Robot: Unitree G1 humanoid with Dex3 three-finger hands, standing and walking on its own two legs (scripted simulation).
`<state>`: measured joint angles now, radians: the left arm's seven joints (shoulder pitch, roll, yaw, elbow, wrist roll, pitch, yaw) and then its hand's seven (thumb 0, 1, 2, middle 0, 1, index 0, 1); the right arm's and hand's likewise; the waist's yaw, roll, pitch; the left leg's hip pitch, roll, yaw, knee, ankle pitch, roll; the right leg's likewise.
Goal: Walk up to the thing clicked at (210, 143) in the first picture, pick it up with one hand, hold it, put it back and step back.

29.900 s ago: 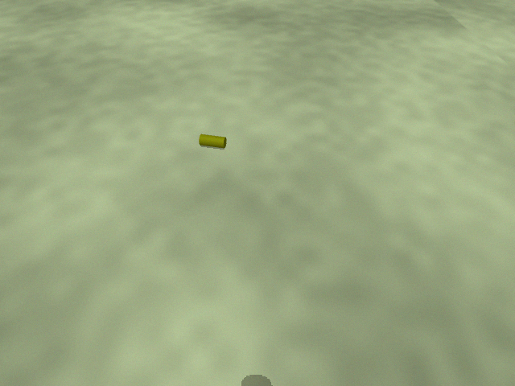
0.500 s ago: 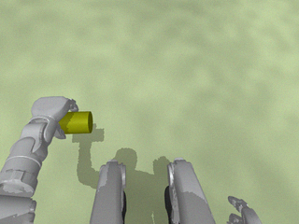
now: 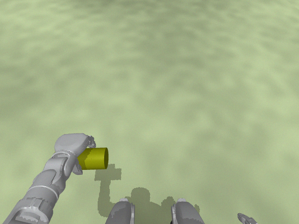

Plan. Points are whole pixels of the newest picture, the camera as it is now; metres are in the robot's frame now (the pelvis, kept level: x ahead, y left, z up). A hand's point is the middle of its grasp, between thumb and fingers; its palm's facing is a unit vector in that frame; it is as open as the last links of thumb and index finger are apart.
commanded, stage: lift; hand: left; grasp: from above
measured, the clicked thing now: (82, 158) +0.34 +0.23 -0.11
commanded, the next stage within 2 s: hold in 0.38 s
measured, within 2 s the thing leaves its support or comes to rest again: neither
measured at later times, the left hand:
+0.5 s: hand (72, 142) +0.35 +0.23 -0.01, palm faces -0.46 -0.06 -0.88, open 9.4 cm
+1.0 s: hand (70, 134) +0.35 +0.22 +0.03, palm faces -0.47 -0.05 -0.88, open 9.4 cm
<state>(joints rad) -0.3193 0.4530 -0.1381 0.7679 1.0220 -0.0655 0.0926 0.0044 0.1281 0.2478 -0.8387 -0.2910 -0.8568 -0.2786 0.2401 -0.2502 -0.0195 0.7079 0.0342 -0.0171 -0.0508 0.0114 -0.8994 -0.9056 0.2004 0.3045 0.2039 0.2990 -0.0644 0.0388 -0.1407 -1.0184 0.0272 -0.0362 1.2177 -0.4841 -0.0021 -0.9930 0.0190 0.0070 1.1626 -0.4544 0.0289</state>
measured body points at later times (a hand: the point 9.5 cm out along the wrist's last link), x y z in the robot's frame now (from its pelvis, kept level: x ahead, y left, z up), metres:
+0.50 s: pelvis +0.04 +0.01 +0.07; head +0.08 +0.01 +0.51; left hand +0.37 +0.23 +0.05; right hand +0.14 -0.26 -0.05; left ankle +0.06 +0.12 -0.64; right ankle +0.06 -0.14 -0.64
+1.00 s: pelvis +0.05 +0.00 +0.08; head +0.08 -0.01 +0.53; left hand +0.37 +0.22 +0.08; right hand +0.17 -0.26 -0.03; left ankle +0.06 +0.12 -0.64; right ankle +0.06 -0.14 -0.64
